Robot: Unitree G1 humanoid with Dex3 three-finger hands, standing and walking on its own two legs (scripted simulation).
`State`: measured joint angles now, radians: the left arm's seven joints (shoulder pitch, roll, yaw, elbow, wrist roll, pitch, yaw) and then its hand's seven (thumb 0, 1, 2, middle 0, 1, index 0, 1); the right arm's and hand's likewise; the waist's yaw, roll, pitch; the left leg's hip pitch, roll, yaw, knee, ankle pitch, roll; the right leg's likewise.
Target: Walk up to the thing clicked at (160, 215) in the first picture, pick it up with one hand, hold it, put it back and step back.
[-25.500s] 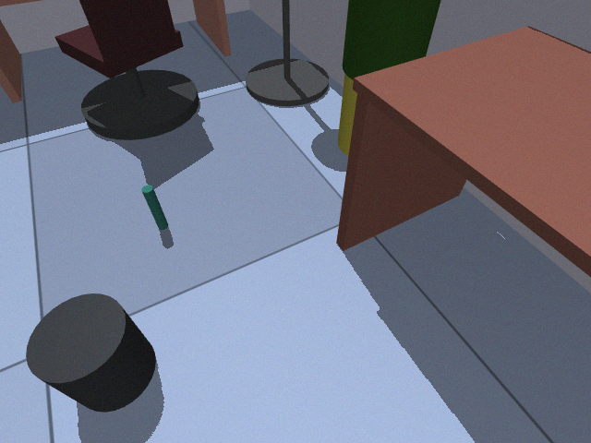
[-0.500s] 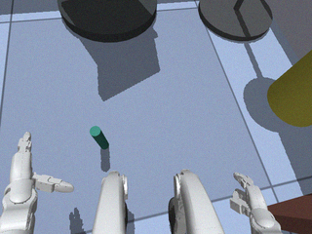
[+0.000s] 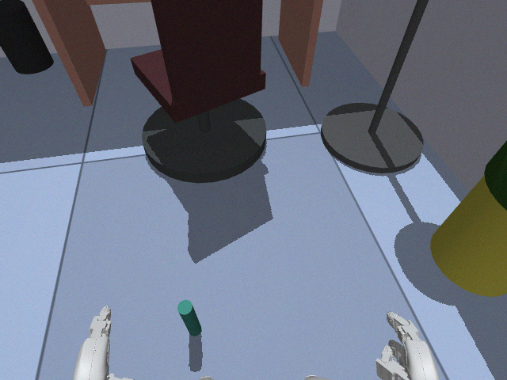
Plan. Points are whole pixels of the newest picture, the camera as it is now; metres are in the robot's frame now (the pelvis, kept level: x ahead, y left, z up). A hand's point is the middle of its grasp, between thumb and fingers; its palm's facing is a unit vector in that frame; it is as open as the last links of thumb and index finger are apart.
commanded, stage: home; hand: left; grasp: from the side
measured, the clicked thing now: (190, 319) +0.41 +0.20 -0.59
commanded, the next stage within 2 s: stand in 1.76 s
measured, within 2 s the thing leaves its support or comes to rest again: neither
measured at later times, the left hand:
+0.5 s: hand (139, 374) +0.16 +0.17 -0.04, palm faces +0.12 -0.95 -0.28, open 17.6 cm
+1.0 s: hand (143, 378) +0.16 +0.17 -0.04, palm faces +0.12 -0.95 -0.28, open 17.5 cm
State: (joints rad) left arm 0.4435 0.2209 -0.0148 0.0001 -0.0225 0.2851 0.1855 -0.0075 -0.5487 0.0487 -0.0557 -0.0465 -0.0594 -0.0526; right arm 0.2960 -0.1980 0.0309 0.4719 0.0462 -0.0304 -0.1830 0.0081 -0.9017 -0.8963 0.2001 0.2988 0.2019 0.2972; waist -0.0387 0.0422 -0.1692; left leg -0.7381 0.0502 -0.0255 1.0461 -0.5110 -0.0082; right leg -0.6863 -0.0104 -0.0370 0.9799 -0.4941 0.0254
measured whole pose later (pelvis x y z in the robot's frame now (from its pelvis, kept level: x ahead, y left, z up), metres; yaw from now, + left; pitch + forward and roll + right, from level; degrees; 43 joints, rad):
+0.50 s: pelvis +0.00 -0.01 +0.01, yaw +1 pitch +8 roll -2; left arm 0.47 0.20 -0.01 -0.02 -0.01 0.28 0.15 -0.01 -0.58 0.03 -0.05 -0.04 -0.05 -0.05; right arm 0.28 -0.21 0.03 0.49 0.02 -0.10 -0.18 0.01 -0.90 -0.90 0.20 0.30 0.20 0.30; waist -0.02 0.03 -0.11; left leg -0.63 0.05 -0.04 0.97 -0.48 -0.02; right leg -0.58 -0.01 -0.05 0.92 -0.47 0.01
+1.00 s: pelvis +0.00 -0.01 +0.01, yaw +1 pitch +8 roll -2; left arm 0.47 0.20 -0.01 -0.01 -0.01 0.27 0.14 -0.01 -0.55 0.05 -0.05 -0.05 -0.06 -0.05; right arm 0.27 -0.21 0.03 0.51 0.02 -0.12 -0.18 0.01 -0.90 -0.90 0.20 0.30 0.20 0.30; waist -0.02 0.03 -0.11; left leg -0.63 0.05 -0.03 0.96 -0.47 -0.03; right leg -0.58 -0.01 -0.05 0.91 -0.47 0.01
